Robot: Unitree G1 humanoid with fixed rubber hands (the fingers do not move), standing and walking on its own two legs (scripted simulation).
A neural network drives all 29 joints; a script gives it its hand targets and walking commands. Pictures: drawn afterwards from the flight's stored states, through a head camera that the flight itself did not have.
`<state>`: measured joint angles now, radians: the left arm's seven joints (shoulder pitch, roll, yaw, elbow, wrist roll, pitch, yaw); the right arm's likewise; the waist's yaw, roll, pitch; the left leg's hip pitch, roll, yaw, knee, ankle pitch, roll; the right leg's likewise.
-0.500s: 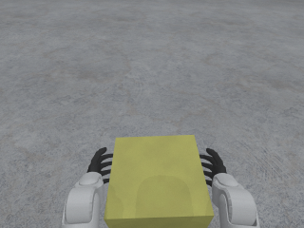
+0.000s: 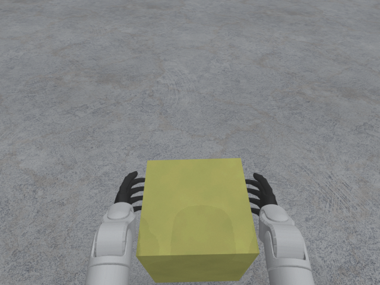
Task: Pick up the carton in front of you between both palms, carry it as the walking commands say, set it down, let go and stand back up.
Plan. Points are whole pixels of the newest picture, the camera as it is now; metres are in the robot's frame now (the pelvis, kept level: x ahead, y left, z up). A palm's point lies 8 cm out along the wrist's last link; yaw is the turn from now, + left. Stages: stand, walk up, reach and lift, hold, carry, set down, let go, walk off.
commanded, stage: carry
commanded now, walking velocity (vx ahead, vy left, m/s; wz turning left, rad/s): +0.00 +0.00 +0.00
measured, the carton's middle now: (195, 224) +0.30 +0.00 -0.05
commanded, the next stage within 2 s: hold in 0.10 s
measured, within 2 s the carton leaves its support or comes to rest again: neither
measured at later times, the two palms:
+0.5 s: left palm (135, 214) +0.27 +0.12 +0.04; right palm (288, 233) +0.24 -0.17 +0.04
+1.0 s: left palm (118, 205) +0.28 +0.16 +0.05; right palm (269, 227) +0.24 -0.14 +0.05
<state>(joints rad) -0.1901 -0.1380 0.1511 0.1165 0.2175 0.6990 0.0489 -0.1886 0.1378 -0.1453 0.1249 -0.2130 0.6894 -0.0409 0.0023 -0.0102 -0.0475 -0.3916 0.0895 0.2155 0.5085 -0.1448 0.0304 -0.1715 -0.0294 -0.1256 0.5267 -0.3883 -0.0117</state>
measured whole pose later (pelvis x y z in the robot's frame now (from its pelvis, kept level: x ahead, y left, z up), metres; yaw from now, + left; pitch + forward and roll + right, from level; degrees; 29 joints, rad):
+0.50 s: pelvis -0.03 +0.01 +0.01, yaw -6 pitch -7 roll +0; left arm -0.20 -0.14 0.15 0.17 0.27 0.70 0.05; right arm -0.21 0.14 -0.18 0.24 -0.22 0.64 -0.02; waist 0.00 -0.05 0.06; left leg -0.16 0.03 0.04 0.34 -0.06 -0.01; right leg -0.01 0.02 0.03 0.41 -0.29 -0.02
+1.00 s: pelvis -0.02 +0.06 +0.01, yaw -9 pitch -7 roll +0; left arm -0.27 -0.15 0.20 0.22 0.29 0.73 0.02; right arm -0.28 0.16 -0.27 0.33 -0.28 0.63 0.03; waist 0.02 -0.08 0.04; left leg -0.15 -0.01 0.10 0.35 -0.08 0.05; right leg -0.01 -0.03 0.10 0.41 -0.28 -0.02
